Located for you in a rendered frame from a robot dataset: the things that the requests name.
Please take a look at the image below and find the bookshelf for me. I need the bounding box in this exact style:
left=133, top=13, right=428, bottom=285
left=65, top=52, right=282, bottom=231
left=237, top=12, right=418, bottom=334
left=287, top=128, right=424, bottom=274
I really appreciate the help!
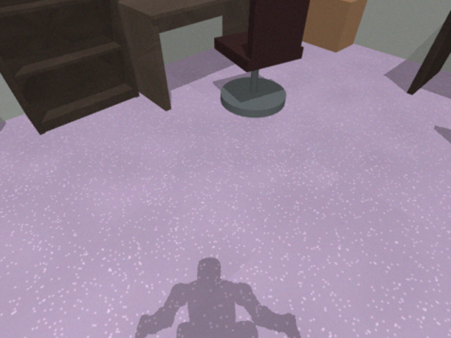
left=0, top=0, right=139, bottom=135

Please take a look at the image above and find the office chair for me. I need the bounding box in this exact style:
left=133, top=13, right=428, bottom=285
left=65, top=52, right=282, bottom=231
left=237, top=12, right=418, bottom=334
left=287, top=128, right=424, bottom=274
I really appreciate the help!
left=214, top=0, right=310, bottom=118

